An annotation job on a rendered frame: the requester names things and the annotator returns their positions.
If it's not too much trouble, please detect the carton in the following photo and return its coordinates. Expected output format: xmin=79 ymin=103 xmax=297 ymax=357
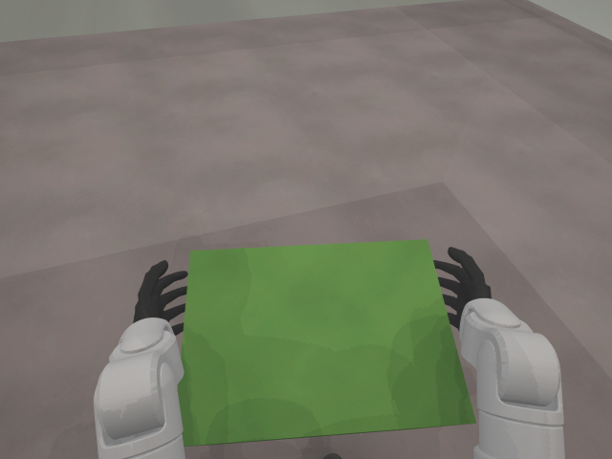
xmin=178 ymin=239 xmax=476 ymax=447

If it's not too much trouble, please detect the left robot hand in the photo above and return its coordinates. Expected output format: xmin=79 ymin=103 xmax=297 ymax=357
xmin=133 ymin=260 xmax=188 ymax=336

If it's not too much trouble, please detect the right robot hand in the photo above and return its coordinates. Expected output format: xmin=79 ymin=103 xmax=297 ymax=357
xmin=433 ymin=247 xmax=492 ymax=331

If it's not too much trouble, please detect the left robot forearm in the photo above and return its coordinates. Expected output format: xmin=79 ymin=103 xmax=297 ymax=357
xmin=94 ymin=317 xmax=186 ymax=459

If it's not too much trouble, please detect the right robot forearm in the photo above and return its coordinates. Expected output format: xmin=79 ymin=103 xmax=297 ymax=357
xmin=459 ymin=298 xmax=565 ymax=459

